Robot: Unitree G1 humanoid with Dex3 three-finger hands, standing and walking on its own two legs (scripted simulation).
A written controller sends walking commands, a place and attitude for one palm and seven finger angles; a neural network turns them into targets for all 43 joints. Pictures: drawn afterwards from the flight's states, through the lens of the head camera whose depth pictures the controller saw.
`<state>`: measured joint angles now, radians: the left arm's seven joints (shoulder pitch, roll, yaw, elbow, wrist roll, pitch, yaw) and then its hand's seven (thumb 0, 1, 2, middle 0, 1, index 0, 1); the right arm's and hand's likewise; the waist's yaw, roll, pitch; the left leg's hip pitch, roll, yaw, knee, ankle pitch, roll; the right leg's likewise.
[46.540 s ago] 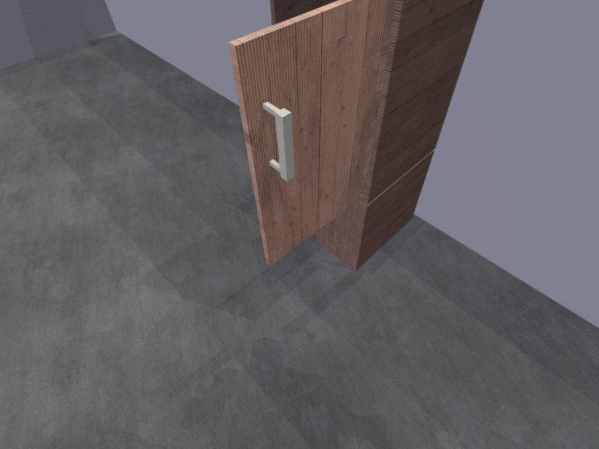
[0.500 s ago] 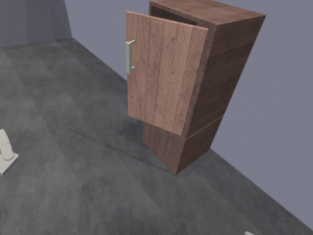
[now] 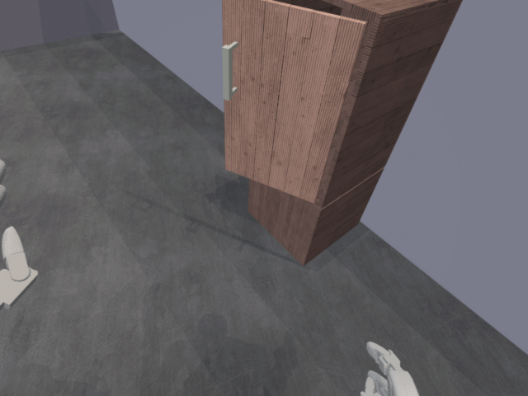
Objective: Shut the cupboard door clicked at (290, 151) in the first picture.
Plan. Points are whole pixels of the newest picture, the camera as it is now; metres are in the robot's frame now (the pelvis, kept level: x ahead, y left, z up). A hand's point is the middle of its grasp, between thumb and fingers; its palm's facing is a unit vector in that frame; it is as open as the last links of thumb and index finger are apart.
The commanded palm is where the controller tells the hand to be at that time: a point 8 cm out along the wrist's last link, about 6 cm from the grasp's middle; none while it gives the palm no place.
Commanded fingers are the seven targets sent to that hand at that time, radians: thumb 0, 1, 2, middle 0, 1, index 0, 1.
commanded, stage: let the arm hang, fingers relaxed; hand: left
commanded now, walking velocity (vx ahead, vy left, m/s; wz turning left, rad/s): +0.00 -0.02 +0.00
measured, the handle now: (231, 71) +0.91 +0.13 +0.06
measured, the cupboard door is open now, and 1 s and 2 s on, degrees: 25 25 25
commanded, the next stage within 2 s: look to check the result in 1.18 s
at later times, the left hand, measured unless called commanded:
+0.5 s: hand out of the picture +0.05 +0.17 -0.18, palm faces +0.10 -0.98 -0.18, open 6.9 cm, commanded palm none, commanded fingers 0.00 0.90 0.90 -0.20 -0.30 -0.20 -0.30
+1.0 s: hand out of the picture -0.05 +0.14 -0.18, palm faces +0.08 -0.99 -0.13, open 7.4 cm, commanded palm none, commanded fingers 0.00 0.90 0.90 -0.20 -0.30 -0.20 -0.30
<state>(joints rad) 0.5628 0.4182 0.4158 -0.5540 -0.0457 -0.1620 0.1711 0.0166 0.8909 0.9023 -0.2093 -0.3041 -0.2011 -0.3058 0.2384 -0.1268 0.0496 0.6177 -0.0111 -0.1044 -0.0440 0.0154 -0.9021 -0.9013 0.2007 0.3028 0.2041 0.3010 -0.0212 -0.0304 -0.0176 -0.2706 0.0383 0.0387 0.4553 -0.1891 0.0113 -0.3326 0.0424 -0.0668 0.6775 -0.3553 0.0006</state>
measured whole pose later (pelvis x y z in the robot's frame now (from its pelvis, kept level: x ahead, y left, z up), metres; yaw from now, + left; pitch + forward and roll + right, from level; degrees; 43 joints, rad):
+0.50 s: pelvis +0.02 -0.01 +0.00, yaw +3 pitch -1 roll -1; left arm 0.27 0.18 0.03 0.96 0.00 0.01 0.03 -0.06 1.00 0.90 -0.21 -0.30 -0.20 -0.30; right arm 0.31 -0.17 0.00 1.01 -0.03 0.03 -0.03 0.01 -0.91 -0.90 0.20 0.30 0.20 0.30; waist -0.01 -0.03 0.04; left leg -0.26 0.03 0.01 0.51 -0.23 -0.01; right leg -0.16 0.03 -0.13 0.45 -0.28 -0.06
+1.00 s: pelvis +0.01 +0.00 +0.00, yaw +1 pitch -3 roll +0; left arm 0.39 0.07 0.00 1.17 0.01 0.00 0.04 0.00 0.91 0.90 -0.20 -0.30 -0.19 -0.30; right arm 0.36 -0.09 0.01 1.14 -0.02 0.01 -0.04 0.01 -0.91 -0.90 0.20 0.30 0.20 0.30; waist 0.00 0.01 0.00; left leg -0.19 0.01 0.06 0.42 -0.19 0.02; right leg -0.13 0.01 -0.08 0.40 -0.24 -0.03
